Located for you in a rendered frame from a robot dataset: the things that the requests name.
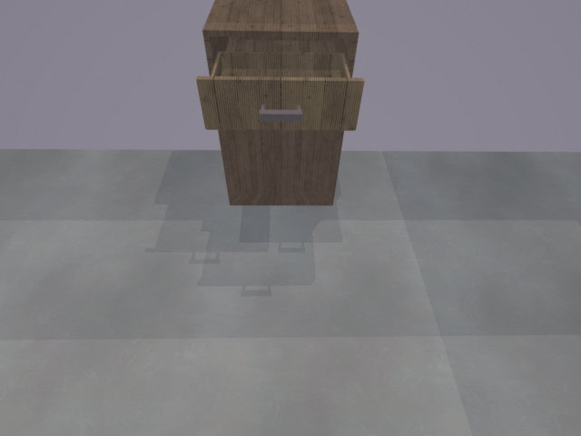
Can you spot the drawer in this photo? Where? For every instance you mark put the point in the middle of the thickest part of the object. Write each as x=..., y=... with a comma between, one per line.
x=241, y=82

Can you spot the handle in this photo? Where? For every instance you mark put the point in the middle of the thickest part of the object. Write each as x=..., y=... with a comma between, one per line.
x=280, y=115

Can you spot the cabinet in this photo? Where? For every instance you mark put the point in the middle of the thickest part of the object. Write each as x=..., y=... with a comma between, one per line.
x=281, y=167

